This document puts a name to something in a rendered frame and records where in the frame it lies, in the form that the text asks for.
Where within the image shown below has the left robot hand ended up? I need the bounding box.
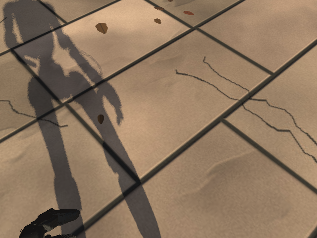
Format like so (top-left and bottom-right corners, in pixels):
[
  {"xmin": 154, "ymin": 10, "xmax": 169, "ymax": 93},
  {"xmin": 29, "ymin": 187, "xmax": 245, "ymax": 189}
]
[{"xmin": 19, "ymin": 208, "xmax": 80, "ymax": 238}]

